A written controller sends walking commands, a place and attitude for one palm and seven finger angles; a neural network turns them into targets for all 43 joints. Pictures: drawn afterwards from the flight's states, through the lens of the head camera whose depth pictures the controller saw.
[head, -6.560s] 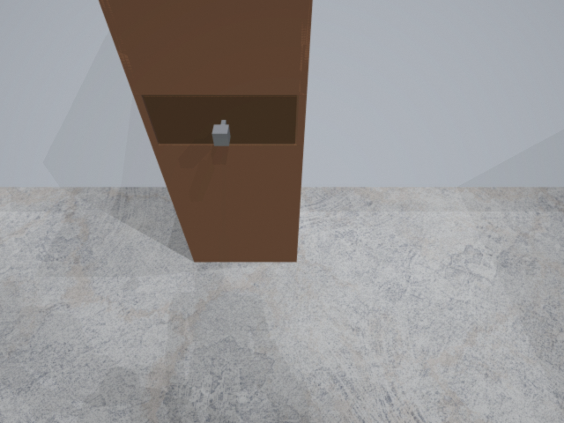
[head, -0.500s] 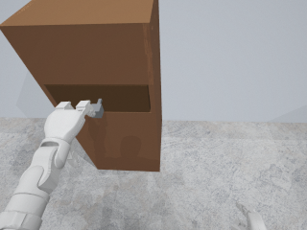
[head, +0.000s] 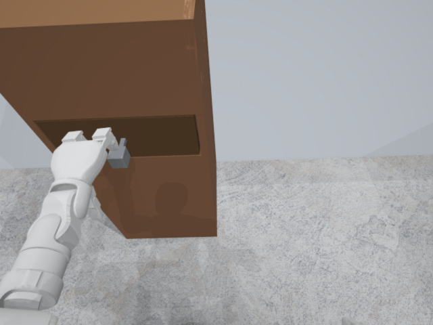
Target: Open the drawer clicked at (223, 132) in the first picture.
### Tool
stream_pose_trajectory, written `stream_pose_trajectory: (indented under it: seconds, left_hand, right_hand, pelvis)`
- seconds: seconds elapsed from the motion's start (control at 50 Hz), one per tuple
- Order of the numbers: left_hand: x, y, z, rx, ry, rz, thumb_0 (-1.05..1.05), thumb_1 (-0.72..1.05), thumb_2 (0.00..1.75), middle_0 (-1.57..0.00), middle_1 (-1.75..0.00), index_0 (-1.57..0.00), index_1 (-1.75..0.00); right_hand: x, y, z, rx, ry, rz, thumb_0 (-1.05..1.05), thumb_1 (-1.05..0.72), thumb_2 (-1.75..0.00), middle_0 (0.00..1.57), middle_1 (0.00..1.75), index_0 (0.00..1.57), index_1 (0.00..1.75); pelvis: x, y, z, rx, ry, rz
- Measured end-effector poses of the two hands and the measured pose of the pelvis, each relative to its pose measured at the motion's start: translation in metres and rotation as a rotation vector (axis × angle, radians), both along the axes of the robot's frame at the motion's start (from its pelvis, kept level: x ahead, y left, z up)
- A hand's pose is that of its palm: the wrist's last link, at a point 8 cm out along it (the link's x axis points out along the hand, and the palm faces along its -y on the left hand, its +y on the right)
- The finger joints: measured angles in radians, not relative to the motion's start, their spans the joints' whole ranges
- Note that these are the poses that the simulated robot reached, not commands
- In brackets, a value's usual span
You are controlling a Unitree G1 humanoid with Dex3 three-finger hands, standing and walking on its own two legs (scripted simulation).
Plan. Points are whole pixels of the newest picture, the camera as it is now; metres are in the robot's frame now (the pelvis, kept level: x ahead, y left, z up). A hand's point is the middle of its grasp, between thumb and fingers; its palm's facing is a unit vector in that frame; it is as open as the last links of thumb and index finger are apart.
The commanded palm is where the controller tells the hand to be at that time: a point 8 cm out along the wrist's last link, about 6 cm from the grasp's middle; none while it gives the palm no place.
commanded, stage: move the hooked fingers above the handle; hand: left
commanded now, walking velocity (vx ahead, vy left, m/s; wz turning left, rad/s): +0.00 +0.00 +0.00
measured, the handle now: (120, 151) +0.51 +0.28 -0.04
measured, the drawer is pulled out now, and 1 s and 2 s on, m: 0.00 0.00 0.00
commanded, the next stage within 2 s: none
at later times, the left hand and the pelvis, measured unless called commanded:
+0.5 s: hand (101, 164) +0.42 +0.27 +0.03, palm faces -0.10 +0.00 -1.00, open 13.9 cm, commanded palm +0.42 +0.27 +0.09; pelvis -0.02 +0.00 -0.01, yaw +0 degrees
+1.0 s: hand (109, 153) +0.46 +0.27 +0.02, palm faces -0.08 -0.04 -1.00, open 13.8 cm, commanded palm +0.45 +0.28 +0.08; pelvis -0.02 +0.02 -0.02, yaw -2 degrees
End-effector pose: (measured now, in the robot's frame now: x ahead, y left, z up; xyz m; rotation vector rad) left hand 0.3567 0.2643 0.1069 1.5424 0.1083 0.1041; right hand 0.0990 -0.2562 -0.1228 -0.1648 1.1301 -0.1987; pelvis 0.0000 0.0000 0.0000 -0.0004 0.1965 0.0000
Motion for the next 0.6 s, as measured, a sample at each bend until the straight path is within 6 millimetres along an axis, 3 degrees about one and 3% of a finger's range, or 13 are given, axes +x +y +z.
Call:
stream_pose_trajectory:
  seconds: [0.18,0.28,0.44,0.6]
  left_hand:
    - [0.01,-0.011,-0.01,-0.021,0.069,-0.071,0.0,-0.49,0.3,-0.32,-1.2,-0.32,-1.2]
    - [0.025,-0.007,-0.009,-0.002,0.033,-0.084,0.0,-0.49,0.3,-0.32,-1.2,-0.32,-1.2]
    - [0.042,0.008,-0.014,0.033,0.059,-0.009,0.0,-0.49,0.3,-0.32,-1.2,-0.32,-1.2]
    - [0.062,0.001,-0.022,-0.002,0.08,-0.075,0.0,-0.49,0.3,-0.32,-1.2,-0.32,-1.2]
  right_hand:
    - [-0.014,-0.006,0.002,-0.037,0.015,-0.015,0.01,-0.91,-0.9,0.2,0.3,0.2,0.3]
    - [-0.029,-0.014,0.002,-0.065,0.031,-0.034,0.01,-0.91,-0.9,0.2,0.3,0.2,0.3]
    - [-0.069,-0.021,-0.007,-0.073,0.124,-0.074,0.0,-0.91,-0.9,0.2,0.3,0.2,0.3]
    - [-0.113,-0.021,-0.005,-0.108,0.218,-0.133,0.0,-0.91,-0.9,0.2,0.3,0.2,0.3]
  pelvis:
    - [-0.006,-0.001,-0.002,-0.004,-0.003,0.008]
    - [-0.013,-0.003,-0.007,-0.01,0.022,0.009]
    - [-0.021,-0.002,-0.013,-0.017,0.065,0.005]
    - [-0.023,0.001,-0.016,-0.026,0.094,0.0]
